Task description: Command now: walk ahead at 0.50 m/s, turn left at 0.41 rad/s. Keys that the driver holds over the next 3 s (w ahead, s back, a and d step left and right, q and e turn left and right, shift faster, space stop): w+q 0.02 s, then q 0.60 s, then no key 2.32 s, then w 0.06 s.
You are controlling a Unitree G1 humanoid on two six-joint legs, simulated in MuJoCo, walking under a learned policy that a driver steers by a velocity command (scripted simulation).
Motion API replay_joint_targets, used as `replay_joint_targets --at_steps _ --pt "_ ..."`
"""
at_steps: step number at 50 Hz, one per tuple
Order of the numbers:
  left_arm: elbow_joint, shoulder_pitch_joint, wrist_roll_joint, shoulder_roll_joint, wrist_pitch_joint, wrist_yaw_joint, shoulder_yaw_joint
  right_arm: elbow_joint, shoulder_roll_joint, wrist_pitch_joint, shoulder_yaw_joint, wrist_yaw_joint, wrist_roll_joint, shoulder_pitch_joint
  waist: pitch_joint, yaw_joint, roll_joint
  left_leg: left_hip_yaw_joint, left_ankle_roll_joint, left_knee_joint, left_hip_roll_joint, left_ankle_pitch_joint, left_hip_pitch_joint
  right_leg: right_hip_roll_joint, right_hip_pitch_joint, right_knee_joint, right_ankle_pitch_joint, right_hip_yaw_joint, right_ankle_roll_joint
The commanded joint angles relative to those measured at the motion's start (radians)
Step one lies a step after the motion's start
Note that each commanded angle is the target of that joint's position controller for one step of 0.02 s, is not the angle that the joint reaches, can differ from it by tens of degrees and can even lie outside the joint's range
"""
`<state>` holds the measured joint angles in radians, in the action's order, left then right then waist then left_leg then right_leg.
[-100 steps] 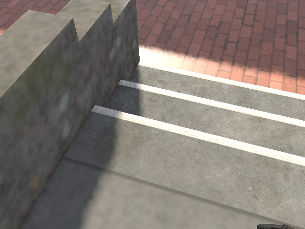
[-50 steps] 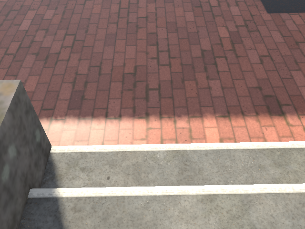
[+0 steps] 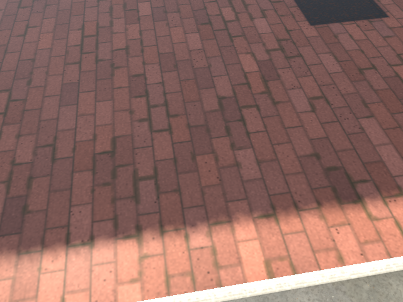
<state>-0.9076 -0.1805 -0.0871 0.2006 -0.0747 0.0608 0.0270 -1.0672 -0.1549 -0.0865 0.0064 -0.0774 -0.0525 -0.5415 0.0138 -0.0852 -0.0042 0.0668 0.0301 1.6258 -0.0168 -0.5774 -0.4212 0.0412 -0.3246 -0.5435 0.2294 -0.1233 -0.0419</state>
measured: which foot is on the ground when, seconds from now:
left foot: up 0.00-0.50, down 0.52-0.94, up 0.96-1.00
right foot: down 0.00-0.52, up 0.54-0.90, down 0.92-1.00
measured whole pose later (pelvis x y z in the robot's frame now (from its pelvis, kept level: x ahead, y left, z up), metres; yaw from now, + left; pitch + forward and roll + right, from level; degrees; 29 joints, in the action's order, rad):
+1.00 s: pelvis +0.32 +0.08 -0.13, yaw +27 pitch +5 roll +1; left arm -0.80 -0.30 -0.05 0.21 -0.06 0.02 0.03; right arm -0.82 -0.18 -0.07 -0.03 0.01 -0.02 -0.30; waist -0.04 0.02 0.02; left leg 0.08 -0.02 0.79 0.04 -0.45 -0.56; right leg 0.02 -0.43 -0.63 0.29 -0.07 -0.06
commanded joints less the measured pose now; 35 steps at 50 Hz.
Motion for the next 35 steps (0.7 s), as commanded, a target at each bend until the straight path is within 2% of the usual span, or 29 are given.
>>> replay_joint_targets --at_steps 1,2,3,4,7,8,9,10,11,12,13,14,15,17,18,20,22,23,24,25,26,27,28,29,30,32,33,34,35 --pt "0.011 -0.161 -0.016 -0.015 -0.024 -0.035 -0.009 0.105 -0.001 -0.032 -0.005 0.027 -0.025 0.075 0.017 0.046 0.017 0.092 0.061 -0.291 -0.165 0.364 -0.232 0.318 0.088 0.266 -0.460 0.238 -0.209" --pt "0.014 -0.150 -0.003 -0.006 -0.040 -0.044 -0.004 0.112 0.020 -0.027 -0.008 0.027 -0.033 0.090 0.054 0.031 0.058 0.043 0.064 -0.350 -0.147 0.349 -0.218 0.311 0.047 0.305 -0.503 0.212 -0.223" --pt "0.011 -0.159 0.023 -0.001 -0.055 -0.057 -0.001 0.108 0.023 -0.022 -0.011 0.018 -0.028 0.095 0.023 0.034 0.044 0.025 0.060 -0.477 -0.138 0.398 -0.169 0.285 0.039 0.341 -0.563 0.140 -0.247" --pt "-0.005 -0.183 0.021 0.024 -0.062 -0.061 0.008 0.106 0.011 -0.014 -0.018 0.010 -0.032 0.091 0.032 0.024 0.051 0.014 0.049 -0.572 -0.139 0.432 -0.190 0.280 0.059 0.322 -0.663 0.106 -0.253" --pt "-0.002 -0.171 -0.028 0.063 -0.070 -0.083 0.023 0.164 0.010 0.001 -0.013 -0.003 -0.027 0.129 -0.023 0.014 0.036 0.003 0.009 -0.590 -0.148 0.590 -0.165 0.286 0.081 0.241 -0.867 0.022 -0.243" --pt "0.014 -0.147 -0.031 0.065 -0.069 -0.086 0.024 0.186 -0.009 0.001 -0.017 -0.006 -0.018 0.149 -0.018 0.011 0.019 0.005 0.003 -0.591 -0.145 0.627 -0.177 0.289 0.069 0.229 -0.861 0.000 -0.232" --pt "-0.008 -0.165 -0.036 0.040 -0.074 -0.101 0.017 0.220 -0.028 0.002 -0.015 -0.006 -0.012 0.217 0.008 0.034 -0.002 0.076 -0.009 -0.668 -0.186 0.731 -0.306 0.316 0.161 0.218 -0.759 0.022 -0.199" --pt "-0.021 -0.225 -0.006 0.040 -0.077 -0.117 0.015 0.227 -0.062 0.006 -0.026 -0.009 -0.024 0.256 0.022 0.070 -0.008 0.044 -0.010 -0.781 -0.179 0.815 -0.386 0.273 0.252 0.189 -0.661 -0.014 -0.181" --pt "-0.046 -0.286 0.001 0.044 -0.077 -0.125 0.013 0.246 -0.065 0.011 -0.026 -0.012 -0.027 0.306 0.021 0.099 0.018 0.028 -0.010 -0.804 -0.177 0.836 -0.410 0.273 0.293 0.163 -0.656 -0.011 -0.177" --pt "-0.067 -0.342 -0.001 0.047 -0.076 -0.130 0.013 0.268 -0.071 0.016 -0.028 -0.015 -0.024 0.353 0.028 0.118 0.028 0.021 -0.010 -0.820 -0.180 0.828 -0.453 0.283 0.339 0.138 -0.662 -0.006 -0.172" --pt "-0.070 -0.347 -0.011 0.026 -0.078 -0.133 0.004 0.257 -0.072 0.017 -0.023 -0.022 -0.015 0.375 0.056 0.122 -0.001 0.036 -0.009 -0.958 -0.206 0.967 -0.451 0.252 0.336 0.115 -0.516 -0.040 -0.120" --pt "-0.071 -0.366 -0.008 0.032 -0.073 -0.128 0.001 0.253 -0.073 0.024 -0.024 -0.027 -0.016 0.407 0.064 0.146 -0.006 -0.030 0.001 -1.037 -0.175 1.018 -0.350 0.216 0.265 0.102 -0.403 -0.085 -0.112" --pt "-0.075 -0.372 -0.018 0.030 -0.069 -0.118 -0.005 0.267 -0.075 0.029 -0.025 -0.030 -0.017 0.448 0.075 0.151 0.016 -0.061 0.013 -1.030 -0.159 1.022 -0.260 0.226 0.186 0.105 -0.338 -0.078 -0.116" --pt "-0.074 -0.342 -0.014 0.046 -0.063 -0.101 -0.007 0.280 -0.109 0.036 -0.037 -0.026 -0.027 0.475 0.105 0.141 0.035 -0.066 0.022 -1.050 -0.156 0.921 -0.201 0.263 0.145 0.085 -0.194 -0.058 -0.106" --pt "-0.078 -0.355 -0.008 0.055 -0.060 -0.103 -0.001 0.282 -0.126 0.039 -0.043 -0.022 -0.037 0.499 0.121 0.164 0.019 -0.073 0.016 -1.103 -0.154 0.897 -0.231 0.274 0.196 0.054 -0.119 -0.051 -0.097" --pt "-0.111 -0.425 0.002 0.065 -0.038 -0.121 0.009 0.287 -0.102 0.048 -0.033 -0.018 -0.051 0.571 0.156 0.224 -0.002 -0.082 0.006 -1.236 -0.174 0.861 -0.313 0.320 0.323 -0.003 -0.019 -0.014 -0.075" --pt "-0.139 -0.487 0.008 0.050 -0.012 -0.136 0.013 0.271 -0.081 0.047 -0.027 -0.007 -0.054 0.608 0.163 0.266 -0.002 -0.111 0.008 -1.315 -0.160 0.841 -0.287 0.341 0.362 -0.044 0.028 0.002 -0.060" --pt "-0.142 -0.492 0.007 0.056 -0.006 -0.138 0.017 0.258 -0.097 0.038 -0.033 0.001 -0.050 0.600 0.152 0.266 -0.001 -0.128 0.019 -1.327 -0.140 0.828 -0.233 0.342 0.358 -0.068 0.019 0.000 -0.053" --pt "-0.137 -0.465 0.005 0.073 -0.003 -0.132 0.024 0.239 -0.130 0.017 -0.053 0.012 -0.039 0.547 0.119 0.231 -0.022 -0.156 0.049 -1.350 -0.100 0.846 -0.103 0.312 0.319 -0.126 -0.003 -0.034 -0.031" --pt "-0.125 -0.424 -0.012 0.094 -0.001 -0.115 0.027 0.196 -0.195 -0.006 -0.090 0.025 -0.023 0.396 0.039 0.149 -0.056 -0.201 0.089 -1.370 -0.057 0.992 0.158 0.252 0.230 -0.283 -0.027 -0.112 0.015" --pt "-0.090 -0.417 -0.014 0.064 0.006 -0.089 0.011 0.171 -0.294 -0.021 -0.128 0.039 -0.018 0.267 -0.157 0.076 -0.140 -0.169 0.156 -1.221 -0.089 1.297 0.579 0.146 0.032 -0.517 0.186 -0.162 0.090" --pt "-0.006 -0.475 -0.016 -0.054 0.010 -0.058 -0.024 0.150 -0.416 -0.009 -0.161 0.058 -0.011 0.087 -0.550 0.069 -0.296 0.093 0.382 -0.955 -0.309 1.703 1.141 0.058 -0.218 -0.835 0.647 -0.141 0.190" --pt "0.082 -0.290 0.057 0.051 0.009 -0.044 -0.001 0.121 -0.367 0.009 -0.156 0.058 -0.018 -0.114 -0.670 -0.080 -0.194 0.300 0.464 -0.992 -0.442 1.744 1.259 0.012 -0.369 -1.166 0.803 -0.031 0.213" --pt "0.178 -0.071 0.093 0.054 -0.017 -0.033 0.002 0.107 -0.334 0.004 -0.159 0.077 -0.001 -0.143 -0.521 -0.121 -0.184 0.354 0.401 -1.090 -0.428 1.425 1.156 0.031 -0.621 -1.242 0.776 0.065 0.183" --pt "0.183 -0.008 0.078 0.076 -0.043 -0.049 0.006 0.127 -0.306 -0.002 -0.161 0.087 0.022 -0.044 -0.330 -0.090 -0.106 0.284 0.352 -1.121 -0.388 1.229 0.876 0.105 -0.674 -1.249 0.756 0.102 0.158" --pt "0.149 -0.124 0.027 0.134 -0.045 -0.088 0.022 0.171 -0.251 -0.006 -0.139 0.061 -0.006 0.075 -0.119 0.052 -0.023 0.189 0.381 -1.175 -0.383 1.229 0.306 0.153 -0.465 -1.100 0.679 0.123 0.158" --pt "0.145 -0.180 0.042 0.074 -0.025 -0.102 0.003 0.195 -0.245 -0.011 -0.135 0.048 -0.010 0.123 -0.073 0.110 -0.069 0.166 0.399 -1.249 -0.380 1.172 0.096 0.122 -0.359 -1.111 0.626 0.122 0.150" --pt "0.099 -0.278 0.038 0.023 0.001 -0.107 -0.013 0.223 -0.180 -0.026 -0.102 0.056 0.007 0.203 -0.064 0.145 -0.003 0.147 0.362 -1.320 -0.320 0.931 -0.072 0.118 -0.273 -0.962 0.338 0.165 0.130" --pt "0.085 -0.320 0.040 -0.001 0.019 -0.101 -0.021 0.251 -0.195 -0.040 -0.098 0.057 0.013 0.233 -0.057 0.167 -0.047 0.147 0.363 -1.338 -0.287 0.894 -0.156 0.068 -0.243 -1.028 0.244 0.124 0.117"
